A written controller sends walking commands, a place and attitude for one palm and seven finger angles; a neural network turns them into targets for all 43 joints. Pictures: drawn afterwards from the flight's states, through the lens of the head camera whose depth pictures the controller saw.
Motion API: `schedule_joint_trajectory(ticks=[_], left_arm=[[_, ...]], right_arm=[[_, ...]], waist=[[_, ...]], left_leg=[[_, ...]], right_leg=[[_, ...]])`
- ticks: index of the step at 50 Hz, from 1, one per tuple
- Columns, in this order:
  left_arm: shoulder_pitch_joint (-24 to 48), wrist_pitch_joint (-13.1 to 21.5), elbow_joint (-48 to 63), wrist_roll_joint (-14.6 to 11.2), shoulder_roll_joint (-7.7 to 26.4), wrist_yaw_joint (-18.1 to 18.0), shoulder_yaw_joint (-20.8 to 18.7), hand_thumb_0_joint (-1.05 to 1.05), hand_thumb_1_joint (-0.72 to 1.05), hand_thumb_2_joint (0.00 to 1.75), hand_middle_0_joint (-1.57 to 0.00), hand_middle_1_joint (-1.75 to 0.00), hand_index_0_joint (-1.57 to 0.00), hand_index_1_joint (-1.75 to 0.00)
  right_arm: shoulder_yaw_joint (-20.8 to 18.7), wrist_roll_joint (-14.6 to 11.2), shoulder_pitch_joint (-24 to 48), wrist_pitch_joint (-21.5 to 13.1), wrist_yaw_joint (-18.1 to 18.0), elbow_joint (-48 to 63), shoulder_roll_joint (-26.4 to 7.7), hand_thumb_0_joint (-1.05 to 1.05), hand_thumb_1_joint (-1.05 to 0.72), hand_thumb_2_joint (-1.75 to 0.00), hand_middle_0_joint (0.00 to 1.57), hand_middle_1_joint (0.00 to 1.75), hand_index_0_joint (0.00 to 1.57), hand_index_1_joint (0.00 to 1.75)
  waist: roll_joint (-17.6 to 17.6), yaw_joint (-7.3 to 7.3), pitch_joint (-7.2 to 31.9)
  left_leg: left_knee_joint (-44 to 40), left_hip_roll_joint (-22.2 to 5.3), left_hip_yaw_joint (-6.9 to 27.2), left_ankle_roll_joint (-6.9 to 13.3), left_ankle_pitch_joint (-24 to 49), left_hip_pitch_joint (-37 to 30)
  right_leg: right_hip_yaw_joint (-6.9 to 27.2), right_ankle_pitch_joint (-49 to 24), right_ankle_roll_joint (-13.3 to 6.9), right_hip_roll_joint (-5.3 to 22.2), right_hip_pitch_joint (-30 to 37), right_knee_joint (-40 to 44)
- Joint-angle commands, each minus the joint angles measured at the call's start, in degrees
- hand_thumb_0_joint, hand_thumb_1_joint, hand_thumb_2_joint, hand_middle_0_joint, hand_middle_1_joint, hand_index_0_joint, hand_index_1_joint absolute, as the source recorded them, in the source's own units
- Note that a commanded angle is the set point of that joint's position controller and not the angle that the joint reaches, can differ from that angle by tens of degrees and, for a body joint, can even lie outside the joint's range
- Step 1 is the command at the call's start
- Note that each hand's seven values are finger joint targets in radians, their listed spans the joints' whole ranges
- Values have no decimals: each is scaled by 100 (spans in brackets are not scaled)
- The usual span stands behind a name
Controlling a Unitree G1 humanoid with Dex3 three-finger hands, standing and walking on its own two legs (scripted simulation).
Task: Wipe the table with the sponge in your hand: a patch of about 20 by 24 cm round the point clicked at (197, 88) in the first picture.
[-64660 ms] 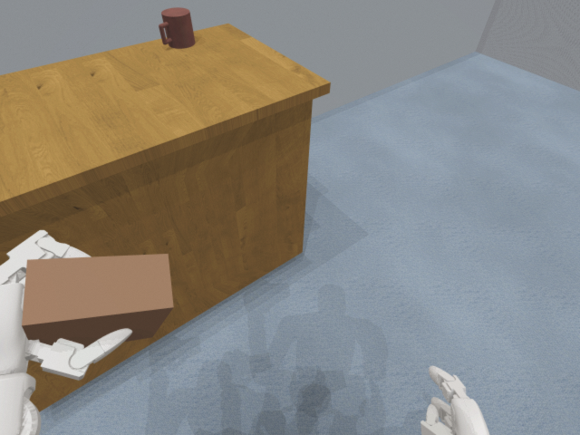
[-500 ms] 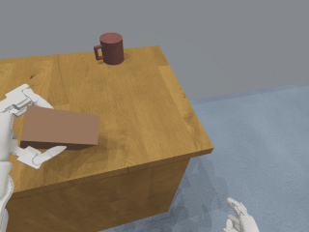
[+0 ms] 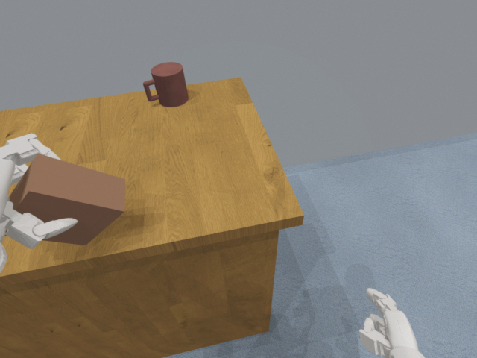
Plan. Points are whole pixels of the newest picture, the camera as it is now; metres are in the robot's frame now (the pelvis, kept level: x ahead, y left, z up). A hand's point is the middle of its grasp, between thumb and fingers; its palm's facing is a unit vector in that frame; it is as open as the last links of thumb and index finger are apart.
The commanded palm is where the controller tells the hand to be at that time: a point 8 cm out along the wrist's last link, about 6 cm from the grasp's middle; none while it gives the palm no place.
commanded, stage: turn the palm down, sponge in hand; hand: left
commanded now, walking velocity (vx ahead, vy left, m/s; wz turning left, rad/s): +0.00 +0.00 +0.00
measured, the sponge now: (78, 208) +0.27 +0.28 +0.14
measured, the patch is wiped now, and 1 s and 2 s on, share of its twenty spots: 0.00 0.00 0.00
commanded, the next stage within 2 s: move the sponge above the wiping area in 1.64 s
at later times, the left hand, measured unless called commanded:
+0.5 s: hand (40, 177) +0.26 +0.30 +0.22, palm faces +0.29 -0.37 -0.88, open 9.9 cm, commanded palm +0.22 +0.31 +0.28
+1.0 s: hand (3, 156) +0.26 +0.32 +0.26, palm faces +0.27 -0.12 -0.95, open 9.9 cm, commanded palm +0.20 +0.32 +0.32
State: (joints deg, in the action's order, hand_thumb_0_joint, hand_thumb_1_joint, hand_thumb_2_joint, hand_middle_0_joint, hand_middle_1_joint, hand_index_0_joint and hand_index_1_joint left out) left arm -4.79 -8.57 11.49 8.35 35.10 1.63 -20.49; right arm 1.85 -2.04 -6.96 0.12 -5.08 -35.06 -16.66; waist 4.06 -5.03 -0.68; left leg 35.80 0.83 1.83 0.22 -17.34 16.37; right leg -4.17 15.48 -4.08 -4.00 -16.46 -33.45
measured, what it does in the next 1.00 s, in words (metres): stands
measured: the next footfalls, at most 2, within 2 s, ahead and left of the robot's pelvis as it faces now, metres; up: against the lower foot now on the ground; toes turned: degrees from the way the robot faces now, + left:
none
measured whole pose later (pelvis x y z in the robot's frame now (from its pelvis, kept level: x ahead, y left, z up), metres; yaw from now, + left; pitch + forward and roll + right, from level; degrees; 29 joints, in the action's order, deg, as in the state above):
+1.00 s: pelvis +0.01 +0.04 +0.02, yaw -1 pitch -3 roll +0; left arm 2.5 -27.8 29.2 35.1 43.8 11.5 -7.1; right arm 5.5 -3.6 1.3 4.3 -4.2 -34.9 -15.4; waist 6.3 -9.4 -1.1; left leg 23.5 4.3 -0.8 3.8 -11.6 9.2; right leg -1.1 10.9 -1.4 -0.6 -11.2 -24.9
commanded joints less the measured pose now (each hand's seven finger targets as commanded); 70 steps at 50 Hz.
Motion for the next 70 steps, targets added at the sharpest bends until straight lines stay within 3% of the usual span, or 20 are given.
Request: schedule_joint_trajectory(ticks=[1, 2, 5, 7, 8, 11, 15, 22, 24, 29, 32, 35, 37, 40, 42, 48, 52, 55, 62, 70], left_arm=[[1093, 599, 1597, 103, 1942, 139, -844, 0, 10, 130, -120, -160, -120, -160], [965, 534, 1438, 97, 2223, 87, -1174, 0, 10, 130, -120, -160, -120, -160], [425, 393, 1530, 41, 2242, 30, -1434, 0, 10, 130, -120, -160, -120, -160], [133, 208, 1596, 87, 2494, -94, -1740, 0, 10, 130, -120, -160, -120, -160], [74, 180, 1883, 90, 2202, -117, -1515, 0, 10, 130, -120, -160, -120, -160], [-234, 16, 2327, 183, 2232, -72, -1469, 0, 10, 130, -120, -160, -120, -160], [-226, -138, 2313, 354, 2149, 57, -1185, 0, 10, 130, -120, -160, -120, -160], [492, -401, 2823, 1050, 2350, -85, -963, 0, 10, 130, -120, -160, -120, -160], [592, -532, 2869, 1228, 2274, -129, -810, 0, 10, 130, -120, -160, -120, -160], [886, -1210, 2468, 1570, 2256, 81, -489, 0, 10, 130, -120, -160, -120, -160], [1056, -1541, 2532, 1815, 2255, 313, -326, 0, 10, 130, -120, -160, -120, -160], [1288, -1591, 2741, 2092, 2212, 546, 21, 0, 10, 130, -120, -160, -120, -160], [1575, -1639, 2997, 2282, 2226, 633, 35, 0, 10, 130, -120, -160, -120, -160], [1687, -1583, 2909, 2519, 2346, 670, 82, 0, 10, 130, -120, -160, -120, -160], [1913, -1695, 2810, 2663, 2491, 664, -84, 0, 10, 130, -120, -160, -120, -160], [2381, -1931, 2589, 2954, 2342, 783, 315, 0, 10, 130, -120, -160, -120, -160], [2222, -2007, 2666, 3104, 2369, 952, 298, 0, 10, 130, -120, -160, -120, -160], [2080, -1947, 2450, 3203, 2262, 1026, 507, 0, 10, 130, -120, -160, -120, -160], [2207, -1810, 2622, 3483, 2541, 839, 213, 0, 10, 130, -120, -160, -120, -160], [2068, -1705, 2312, 3314, 2345, 717, 313, 0, 10, 130, -120, -160, -120, -160]], right_arm=[[-272, 34, 906, -232, -77, 1016, -448, 0, -90, -90, 20, 30, 20, 30], [-268, -10, 971, -253, -65, 986, -471, 0, -90, -90, 20, 30, 20, 30], [-328, 24, 746, -152, 11, 1014, -467, 0, -90, -90, 20, 30, 20, 30], [-332, -40, 809, -125, 55, 1008, -516, 0, -90, -90, 20, 30, 20, 30], [-327, -4, 744, -103, 86, 1083, -463, 0, -90, -90, 20, 30, 20, 30], [-358, -29, 653, -72, 76, 1193, -534, 0, -90, -90, 20, 30, 20, 30], [-333, -85, 587, -134, -28, 1215, -587, 0, -90, -90, 20, 30, 20, 30], [-194, -140, 1028, -254, -104, 1264, -496, 0, -90, -90, 20, 30, 20, 30], [-190, -76, 880, -197, -90, 1215, -488, 0, -90, -90, 20, 30, 20, 30], [-83, -126, 1163, -54, -47, 1133, -536, 0, -90, -90, 20, 30, 20, 30], [41, -213, 1703, -45, -2, 1200, -476, 0, -90, -90, 20, 30, 20, 30], [17, -144, 1548, 56, -25, 1158, -509, 0, -90, -90, 20, 30, 20, 30], [126, -216, 2026, -8, 16, 1225, -393, 0, -90, -90, 20, 30, 20, 30], [65, -111, 1728, 80, -13, 1103, -463, 0, -90, -90, 20, 30, 20, 30], [148, -179, 2131, 38, 29, 1098, -406, 0, -90, -90, 20, 30, 20, 30], [112, -144, 2050, 125, 58, 1008, -476, 0, -90, -90, 20, 30, 20, 30], [181, -200, 2385, 121, 87, 1141, -382, 0, -90, -90, 20, 30, 20, 30], [127, -153, 2028, 216, 58, 1092, -470, 0, -90, -90, 20, 30, 20, 30], [178, -179, 2423, 145, 119, 1163, -379, 0, -90, -90, 20, 30, 20, 30], [54, -143, 2067, 136, 86, 1051, -463, 0, -90, -90, 20, 30, 20, 30]], waist=[[-399, 79, 906], [-225, -13, 836], [-385, -93, 1089], [-96, -187, 1179], [-136, -133, 1233], [-178, -88, 1435], [-435, -16, 1235], [330, -174, 1220], [154, -166, 1307], [36, -194, 1040], [292, -279, 1005], [80, -197, 1162], [450, -278, 1193], [213, -260, 1230], [445, -369, 1166], [283, -333, 1256], [193, -421, 1315], [-47, -340, 1174], [217, -455, 1303], [-35, -388, 1216]], left_leg=[[-156, -83, -68, 75, 173, 408], [-136, -89, -91, 42, 225, 415], [-73, -142, -8, 5, 620, 585], [-78, -127, -31, -7, 853, 570], [-65, -161, -7, 8, 1050, 521], [-107, -161, -101, 112, 1414, 195], [-263, -159, -137, 219, 1541, -39], [-688, -114, -40, 169, 1672, -537], [-849, -162, 31, 149, 1918, -570], [-1230, -215, 116, 74, 1791, -537], [-1330, -170, 144, 52, 1807, -619], [-1454, -208, 196, 81, 1873, -780], [-1522, -180, 270, 60, 1873, -879], [-1638, -219, 337, 59, 1868, -890], [-1726, -193, 381, 36, 1691, -801], [-1748, -157, 310, 41, 1679, -759], [-1720, -115, 336, 90, 1744, -800], [-1763, -112, 256, 126, 1547, -734], [-1657, -28, 279, 153, 1429, -711], [-1524, 5, 158, 157, 1328, -662]], right_leg=[[1680, 1138, 521, 1113, 662, 1207], [1759, 1094, 468, 1113, 677, 1187], [1682, -394, 583, 1225, 1040, 824], [1664, -901, 522, 1175, 1092, 646], [1503, -1376, 538, 1180, 1107, 539], [1162, -1963, 566, 1002, 948, 359], [802, -1695, 522, 772, 606, 415], [634, -1095, 290, 529, 543, 548], [450, -1247, 313, 526, 714, 567], [367, -1009, 305, 461, 798, 792], [486, -926, 215, 387, 829, 870], [383, -968, 271, 402, 884, 940], [519, -876, 162, 300, 905, 930], [414, -860, 206, 359, 974, 993], [587, -746, 100, 261, 1016, 976], [536, -762, 97, 361, 1135, 1025], [739, -796, 40, 283, 1151, 1031], [604, -669, 129, 393, 1075, 1102], [1019, -535, 3, 323, 1150, 1056], [987, -562, 86, 497, 1149, 1115]])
